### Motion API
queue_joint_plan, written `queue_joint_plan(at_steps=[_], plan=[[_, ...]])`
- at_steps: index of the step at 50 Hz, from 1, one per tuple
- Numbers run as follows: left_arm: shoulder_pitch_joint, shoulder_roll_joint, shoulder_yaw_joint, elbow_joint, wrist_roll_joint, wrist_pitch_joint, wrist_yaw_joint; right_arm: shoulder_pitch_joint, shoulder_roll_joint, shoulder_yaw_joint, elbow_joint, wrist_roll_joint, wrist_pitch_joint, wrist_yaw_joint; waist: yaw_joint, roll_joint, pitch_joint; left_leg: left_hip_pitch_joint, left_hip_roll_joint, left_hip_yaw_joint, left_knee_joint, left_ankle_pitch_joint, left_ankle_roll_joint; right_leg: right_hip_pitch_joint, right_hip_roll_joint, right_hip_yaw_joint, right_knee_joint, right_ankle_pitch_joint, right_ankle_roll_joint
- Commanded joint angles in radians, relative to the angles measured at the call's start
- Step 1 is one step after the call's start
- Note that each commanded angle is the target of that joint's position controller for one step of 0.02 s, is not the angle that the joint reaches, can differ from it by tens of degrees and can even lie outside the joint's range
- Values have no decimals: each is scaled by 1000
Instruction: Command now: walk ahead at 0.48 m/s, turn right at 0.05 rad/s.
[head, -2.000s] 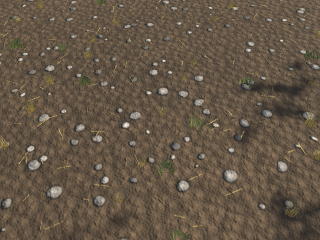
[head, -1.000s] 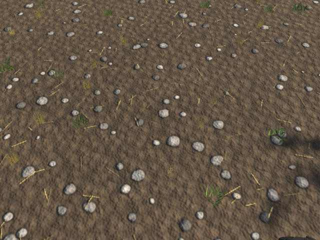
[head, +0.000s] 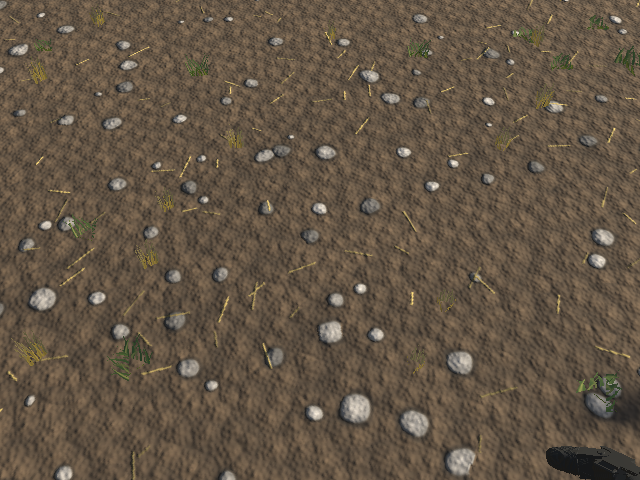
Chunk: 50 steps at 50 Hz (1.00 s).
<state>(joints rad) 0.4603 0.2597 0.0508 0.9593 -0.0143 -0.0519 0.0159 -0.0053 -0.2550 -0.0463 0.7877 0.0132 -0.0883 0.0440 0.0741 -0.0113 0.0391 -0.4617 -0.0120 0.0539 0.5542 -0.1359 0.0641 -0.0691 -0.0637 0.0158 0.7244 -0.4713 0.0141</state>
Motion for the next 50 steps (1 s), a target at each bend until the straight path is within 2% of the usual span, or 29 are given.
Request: queue_joint_plan(at_steps=[1,2,3,5,7,11,13,17,20,22,23,24,25,26,27,28,29,30,32,35,38,40,42,45,46,47,48,49,50], plan=[[-47,142,25,-112,-39,-64,-8,342,-183,-53,55,-3,6,-17,-188,198,-250,761,375,-628,-283,-269,217,-706,22,111,612,-37,-44],[-102,149,27,-121,-43,-67,-5,266,-144,-42,41,-4,4,-19,-156,134,-160,613,339,-488,-302,-203,179,-687,-30,85,581,56,-58],[-127,136,31,-120,-29,-61,2,207,-107,-32,36,-9,-2,-17,-126,89,-93,483,298,-387,-338,-126,156,-647,-62,75,520,131,-56],[-90,90,34,-104,-19,-31,6,160,-74,-26,46,-25,-16,-14,-70,127,-51,335,243,-248,-397,-32,126,-534,-96,88,454,212,-53],[-89,58,31,-108,-19,-9,5,171,-85,-31,69,-27,-28,-17,-53,107,-20,281,240,-166,-430,69,134,-539,-96,91,429,251,-44],[-194,63,33,-153,-9,-7,-2,199,-119,-38,94,-32,-34,-36,-65,64,22,303,233,-50,-456,184,130,-625,-74,113,231,447,-30],[-262,54,26,-174,-6,-13,-17,200,-133,-37,95,-28,-33,-43,-83,55,33,309,217,13,-468,204,112,-594,-60,65,93,548,-34],[-408,33,8,-240,-5,-14,-46,286,-162,-43,124,-13,-14,-55,-141,22,71,449,258,67,-451,246,103,-635,-49,2,-57,572,-53],[-456,47,9,-293,-7,-12,-70,314,-182,-50,134,-3,17,-60,-138,32,67,581,294,99,-360,409,82,-659,-24,-41,-107,460,-83],[-417,81,25,-309,-8,-6,-79,296,-211,-59,120,-1,35,-67,-97,73,6,614,295,131,-228,737,60,-544,38,-104,-105,355,-117],[-340,111,42,-299,-9,-1,-80,287,-222,-62,113,-3,44,-72,-50,93,-47,609,287,144,-100,874,49,-436,78,-129,-98,306,-140],[-196,157,69,-268,-12,1,-74,269,-223,-61,103,-1,52,-77,31,86,-121,539,259,163,97,891,24,-231,120,-135,-148,333,-174],[-28,235,104,-232,-12,9,-54,274,-204,-51,83,-10,47,-80,102,1,-217,313,214,164,389,644,-17,79,50,24,-187,332,-228],[-38,330,117,-234,-19,7,-44,370,-41,-2,35,-41,17,-58,-17,-253,-295,-154,-6,98,752,-328,-81,421,-211,590,-268,189,-412],[-5,259,94,-261,-7,-5,-44,285,-116,-10,18,-4,-32,-39,43,-162,-420,-285,-41,-138,882,-453,-67,505,-281,844,-413,113,-464],[-43,207,79,-258,4,-15,-42,185,-162,-23,-15,31,-58,-28,58,-116,-288,-366,20,-163,863,-362,-39,429,-248,694,-431,179,-401],[-108,180,72,-269,1,-22,-41,162,-153,-18,-23,26,-70,-30,16,-22,-197,-338,67,-157,770,-275,-25,279,-203,560,-430,276,-361],[-180,155,63,-285,3,-24,-41,159,-153,-24,-13,4,-70,-37,-29,30,-136,-271,99,-151,673,-231,-31,131,-165,467,-442,387,-334],[-236,130,51,-312,15,-25,-36,193,-161,-35,-10,-12,-42,-37,-85,9,-102,-157,123,-154,583,-193,-53,-25,-124,389,-486,500,-324],[-228,177,61,-313,10,-26,-18,161,-126,-29,-34,-33,-12,-48,-98,2,-51,-123,101,-109,424,-122,-115,-163,-86,276,-493,742,-320],[-202,200,72,-305,2,-2,2,71,-89,-15,-67,-36,-7,-50,-68,-39,-57,-25,32,-77,176,90,-137,-243,5,164,-429,840,-243],[-164,199,73,-295,-2,16,8,24,-89,-14,-90,-24,-4,-44,-38,-69,-89,27,-11,-76,73,210,-136,-234,14,185,-395,766,-201],[-149,189,72,-288,-5,29,12,-6,-105,-19,-110,-16,2,-40,-31,-89,-96,32,-26,-105,11,202,-130,-194,-1,247,-353,682,-184],[-181,168,68,-306,-1,41,25,29,-155,-40,-111,-20,-7,-36,-63,-115,-108,51,-21,-150,-65,124,-101,-105,-24,364,-239,616,-168],[-213,158,65,-321,-3,43,28,73,-162,-45,-100,-25,-15,-37,-94,-118,-119,107,-10,-139,-123,168,-82,-103,-4,374,-175,588,-148],[-218,124,54,-337,1,41,27,127,-185,-51,-96,-38,-23,-42,-115,-84,-173,243,60,-168,-164,315,-42,-134,53,344,-51,523,-110],[-185,66,34,-356,22,40,26,194,-231,-57,-100,-54,-19,-53,-116,83,-282,484,265,-343,-113,684,29,-280,145,231,211,130,-56],[24,76,32,-358,-1,40,19,218,-253,-61,-86,-61,2,-50,-20,340,-403,684,490,-687,-128,712,233,-491,221,181,424,-300,-12],[53,185,54,-314,-7,53,19,159,-185,-51,-115,-29,18,-49,-27,226,-367,614,475,-701,-154,441,238,-546,127,187,539,-216,25]])
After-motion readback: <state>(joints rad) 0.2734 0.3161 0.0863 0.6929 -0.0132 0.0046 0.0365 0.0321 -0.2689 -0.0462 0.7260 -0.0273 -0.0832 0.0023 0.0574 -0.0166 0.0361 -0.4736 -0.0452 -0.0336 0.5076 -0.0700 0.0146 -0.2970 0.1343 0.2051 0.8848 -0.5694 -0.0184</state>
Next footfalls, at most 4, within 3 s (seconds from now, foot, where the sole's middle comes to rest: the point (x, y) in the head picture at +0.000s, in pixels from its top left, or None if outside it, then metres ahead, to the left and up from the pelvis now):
0.50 right None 0.43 -0.15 -0.76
0.94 left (387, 359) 0.72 -0.06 -0.76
1.40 right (470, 460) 0.51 -0.23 -0.76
1.74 left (383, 378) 0.67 -0.06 -0.76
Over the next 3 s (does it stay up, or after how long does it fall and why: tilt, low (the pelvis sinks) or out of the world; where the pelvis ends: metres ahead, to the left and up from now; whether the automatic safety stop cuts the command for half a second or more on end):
stays up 0.90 -0.40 0.01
